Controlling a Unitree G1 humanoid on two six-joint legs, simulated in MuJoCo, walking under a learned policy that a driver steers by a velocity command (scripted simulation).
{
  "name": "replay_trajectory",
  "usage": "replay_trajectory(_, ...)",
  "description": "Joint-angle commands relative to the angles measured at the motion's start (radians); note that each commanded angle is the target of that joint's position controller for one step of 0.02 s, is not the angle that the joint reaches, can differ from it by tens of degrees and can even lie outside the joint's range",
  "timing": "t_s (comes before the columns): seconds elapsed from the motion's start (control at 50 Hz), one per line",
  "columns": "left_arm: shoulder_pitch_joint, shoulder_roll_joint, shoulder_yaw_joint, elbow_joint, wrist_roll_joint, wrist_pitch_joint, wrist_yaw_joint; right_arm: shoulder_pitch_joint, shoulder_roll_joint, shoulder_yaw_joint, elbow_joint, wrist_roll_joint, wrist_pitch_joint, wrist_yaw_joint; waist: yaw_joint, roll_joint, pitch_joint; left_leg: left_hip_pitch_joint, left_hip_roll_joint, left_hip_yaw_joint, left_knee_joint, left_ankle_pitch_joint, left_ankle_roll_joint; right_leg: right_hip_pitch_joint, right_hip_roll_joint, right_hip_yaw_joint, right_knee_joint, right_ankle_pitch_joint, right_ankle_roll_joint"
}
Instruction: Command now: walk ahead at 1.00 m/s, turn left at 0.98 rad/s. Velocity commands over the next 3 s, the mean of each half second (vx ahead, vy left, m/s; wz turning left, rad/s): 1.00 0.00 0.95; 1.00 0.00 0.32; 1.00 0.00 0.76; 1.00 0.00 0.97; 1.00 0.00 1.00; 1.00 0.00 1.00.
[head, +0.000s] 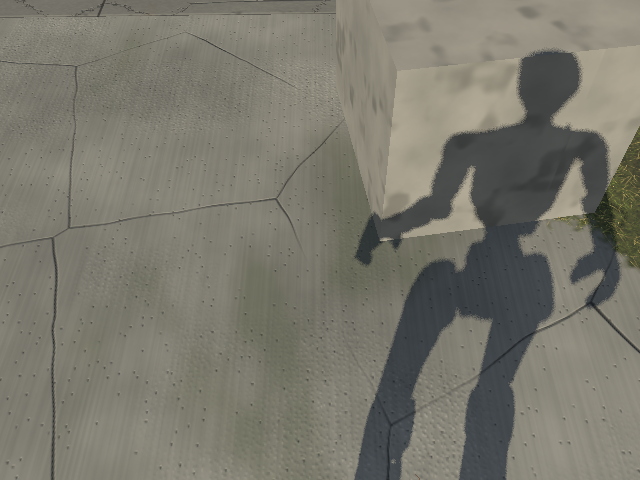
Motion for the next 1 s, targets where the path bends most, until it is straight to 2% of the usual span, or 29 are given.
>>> replay_trajectory(0.02, 0.176, 0.081, 0.034, 0.031, -0.012, -0.019, -0.002, -0.097, 0.009, 0.023, -0.137, -0.025, 0.015, 0.036, 0.071, -0.124, -0.039, -0.409, 0.151, -0.017, 0.048, 0.057, -0.022, 0.348, -0.274, 0.332, -0.341, -0.154, -0.120)
replay_trajectory(0.08, 0.200, 0.059, 0.030, 0.081, -0.034, -0.046, -0.022, -0.175, 0.038, 0.041, -0.196, -0.023, 0.039, 0.053, 0.043, -0.128, 0.000, -0.456, 0.178, 0.005, 0.025, 0.136, -0.029, 0.308, -0.259, 0.142, -0.389, 0.083, -0.098)
replay_trajectory(0.14, 0.168, 0.081, 0.033, 0.099, -0.026, -0.061, -0.025, -0.255, 0.028, 0.049, -0.240, -0.015, 0.044, 0.061, 0.015, -0.124, 0.054, -0.433, 0.175, 0.046, -0.111, 0.285, -0.032, 0.252, -0.219, -0.048, -0.439, 0.246, -0.078)
replay_trajectory(0.22, 0.257, 0.123, 0.041, 0.147, -0.023, -0.059, -0.016, -0.401, 0.040, 0.065, -0.264, -0.016, 0.038, 0.085, 0.057, -0.069, 0.134, -0.324, 0.117, 0.217, -0.425, 0.344, 0.025, 0.320, -0.171, -0.225, -0.461, 0.551, -0.033)
replay_trajectory(0.28, 0.306, 0.203, 0.058, 0.152, -0.024, -0.035, 0.009, -0.353, 0.020, 0.059, -0.240, -0.019, 0.033, 0.075, 0.005, -0.133, 0.040, -0.159, 0.005, 0.301, -0.523, 0.245, 0.078, 0.468, -0.210, -0.258, -0.252, 1.220, -0.013)
replay_trajectory(0.32, 0.246, 0.256, 0.075, 0.127, -0.016, 0.002, 0.019, -0.054, -0.048, 0.024, -0.155, -0.013, 0.025, 0.053, -0.154, -0.175, -0.112, 0.156, -0.049, 0.258, -0.536, 0.129, 0.126, 0.423, -0.261, -0.230, 0.134, 1.368, -0.038)
replay_trajectory(0.34, 0.196, 0.248, 0.075, 0.097, -0.013, 0.015, 0.010, 0.171, -0.097, -0.011, -0.075, -0.009, 0.016, 0.030, -0.239, -0.141, -0.199, 0.449, -0.057, 0.181, -0.621, 0.103, 0.160, 0.246, -0.244, -0.215, 0.458, 1.182, -0.051)
replay_trajectory(0.36, 0.169, 0.165, 0.064, 0.075, -0.012, 0.014, -0.009, 0.142, -0.162, -0.051, -0.061, 0.025, 0.029, 0.001, -0.179, 0.075, -0.174, 0.636, 0.059, -0.040, -0.684, 0.033, 0.182, -0.066, -0.044, -0.207, 0.850, 0.142, -0.026)
replay_trajectory(0.38, 0.206, 0.116, 0.043, -0.060, -0.026, -0.009, -0.017, 0.046, -0.284, -0.066, -0.121, -0.020, 0.051, 0.004, -0.054, 0.197, -0.290, 0.866, 0.306, -0.633, -0.844, 0.008, 0.387, -0.469, 0.069, -0.065, 1.166, -0.262, 0.023)
replay_trajectory(0.4, 0.092, 0.150, 0.038, -0.095, -0.027, -0.041, -0.020, 0.121, -0.246, -0.069, -0.135, -0.016, 0.057, -0.008, -0.125, -0.005, -0.335, 0.846, 0.340, -0.749, -0.977, -0.045, 0.391, -0.532, 0.020, 0.112, 1.124, -0.178, 0.012)
replay_trajectory(0.42, 0.086, 0.128, 0.026, -0.087, -0.034, -0.053, -0.018, 0.103, -0.183, -0.056, -0.093, -0.009, 0.046, -0.019, -0.066, -0.084, -0.161, 0.668, 0.334, -0.673, -1.027, -0.005, 0.344, -0.525, -0.040, 0.119, 0.990, -0.137, 0.001)
replay_trajectory(0.44, 0.086, 0.114, 0.019, -0.076, -0.024, -0.048, -0.012, 0.080, -0.129, -0.039, -0.071, -0.007, 0.026, -0.026, -0.003, -0.148, -0.055, 0.478, 0.291, -0.569, -1.036, 0.092, 0.298, -0.446, -0.084, 0.109, 0.864, -0.132, 0.001)
replay_trajectory(0.46, 0.107, 0.106, 0.015, -0.056, -0.001, -0.027, -0.010, 0.030, -0.103, -0.026, -0.077, -0.009, 0.004, -0.036, 0.045, -0.163, -0.018, 0.329, 0.241, -0.467, -1.031, 0.175, 0.268, -0.355, -0.109, 0.102, 0.801, -0.150, 0.007)
replay_trajectory(0.48, 0.160, 0.096, 0.011, -0.033, 0.017, 0.001, -0.014, -0.003, -0.064, -0.007, -0.077, -0.008, -0.015, -0.041, 0.093, -0.151, -0.001, 0.219, 0.209, -0.401, -1.049, 0.203, 0.254, -0.286, -0.126, 0.102, 0.742, -0.166, 0.016)
replay_trajectory(0.5, 0.154, 0.087, 0.009, -0.036, 0.021, 0.019, -0.019, 0.008, -0.043, 0.004, -0.067, -0.001, -0.030, -0.035, 0.100, -0.138, 0.009, 0.137, 0.179, -0.353, -1.064, 0.221, 0.246, -0.242, -0.139, 0.090, 0.672, -0.187, 0.026)
replay_trajectory(0.58, -0.075, 0.019, -0.023, -0.119, -0.005, 0.018, -0.048, 0.056, -0.039, 0.004, -0.023, 0.009, -0.064, -0.016, 0.039, -0.060, 0.091, 0.007, 0.079, -0.184, -1.155, 0.330, 0.183, -0.171, -0.140, 0.020, 0.280, 0.160, 0.011)
replay_trajectory(0.64, -0.153, 0.026, -0.021, -0.119, -0.031, 0.011, -0.059, 0.118, -0.060, 0.000, 0.006, 0.030, -0.079, -0.003, -0.019, -0.039, 0.076, 0.093, 0.114, -0.164, -1.202, 0.488, 0.138, -0.057, -0.085, -0.013, 0.085, 0.425, -0.035)
replay_trajectory(0.68, -0.197, 0.048, -0.012, -0.126, -0.031, 0.010, -0.055, 0.152, -0.080, -0.003, 0.029, 0.022, -0.079, -0.007, -0.044, -0.033, 0.069, 0.269, 0.153, -0.157, -1.167, 0.654, 0.117, -0.091, -0.058, -0.022, 0.006, 0.411, -0.066)
replay_trajectory(0.72, -0.149, 0.088, 0.008, -0.113, -0.021, 0.008, -0.044, 0.163, -0.120, -0.007, 0.049, 0.012, -0.074, -0.021, -0.008, 0.005, 0.004, 0.415, 0.175, -0.137, -1.020, 1.017, 0.081, -0.025, 0.021, -0.050, -0.022, 0.252, -0.100)
replay_trajectory(0.74, -0.040, 0.120, 0.025, -0.080, -0.027, 0.007, -0.033, 0.159, -0.135, -0.009, 0.059, -0.004, -0.068, -0.027, 0.052, 0.035, -0.065, 0.458, 0.184, -0.128, -0.876, 1.167, 0.061, 0.071, 0.055, -0.041, -0.010, 0.149, -0.115)
replay_trajectory(0.76, 0.151, 0.149, 0.043, -0.027, -0.032, 0.007, -0.019, 0.123, -0.146, -0.011, 0.059, -0.019, -0.059, -0.031, 0.158, 0.039, -0.154, 0.408, 0.174, -0.106, -0.654, 1.175, 0.047, 0.263, 0.064, -0.041, -0.025, 0.084, -0.129)
replay_trajectory(0.78, 0.375, 0.199, 0.066, 0.030, -0.021, 0.011, 0.003, 0.070, -0.107, -0.001, 0.047, -0.030, -0.058, -0.034, 0.274, 0.021, -0.245, 0.207, 0.134, -0.080, -0.349, 0.987, 0.037, 0.535, -0.034, 0.042, 0.029, -0.039, -0.152)
replay_trajectory(0.8, 0.434, 0.317, 0.100, 0.044, 0.021, 0.009, 0.003, 0.187, 0.047, 0.034, -0.003, 0.020, -0.067, -0.024, 0.192, -0.301, -0.379, -0.153, -0.037, -0.001, 0.130, 0.252, -0.018, 0.793, -0.335, 0.582, -0.076, -0.382, -0.283)
replay_trajectory(0.82, 0.383, 0.256, 0.093, 0.055, -0.005, 0.010, -0.023, 0.164, 0.019, 0.043, -0.005, 0.014, -0.079, -0.023, 0.175, -0.318, -0.388, -0.300, -0.069, -0.076, 0.201, -0.085, 0.004, 0.784, -0.356, 0.915, -0.276, -0.448, -0.295)
replay_trajectory(0.84, 0.262, 0.182, 0.081, 0.046, -0.014, 0.006, -0.030, 0.067, -0.007, 0.040, -0.017, 0.011, -0.075, -0.027, 0.137, -0.210, -0.193, -0.374, 0.021, -0.076, 0.184, 0.011, 0.009, 0.633, -0.335, 0.741, -0.280, -0.416, -0.284)
replay_trajectory(0.86, 0.224, 0.121, 0.069, 0.055, -0.019, 0.001, -0.036, -0.005, -0.017, 0.046, -0.024, -0.001, -0.071, -0.019, 0.128, -0.066, -0.114, -0.351, 0.061, -0.060, 0.124, 0.059, 0.006, 0.492, -0.297, 0.605, -0.289, -0.308, -0.275)
replay_trajectory(0.9, 0.214, 0.065, 0.047, 0.097, -0.013, -0.007, -0.031, -0.041, 0.019, 0.056, -0.053, -0.023, -0.053, 0.002, 0.062, -0.056, -0.023, -0.310, 0.100, -0.059, 0.039, 0.045, -0.007, 0.297, -0.229, 0.447, -0.336, -0.205, -0.244)
replay_trajectory(0.94, 0.224, 0.077, 0.047, 0.131, -0.028, -0.029, -0.030, -0.036, 0.054, 0.069, -0.053, -0.027, -0.027, 0.015, 0.023, -0.078, 0.032, -0.322, 0.127, -0.063, -0.020, 0.033, -0.022, 0.218, -0.222, 0.346, -0.416, -0.188, -0.227)
replay_trajectory(1.0, 0.209, 0.099, 0.049, 0.148, -0.035, -0.055, -0.039, -0.174, 0.040, 0.075, -0.106, -0.016, -0.011, 0.027, 0.020, -0.079, 0.114, -0.381, 0.142, -0.026, -0.196, 0.219, -0.039, 0.162, -0.178, 0.126, -0.531, 0.005, -0.187)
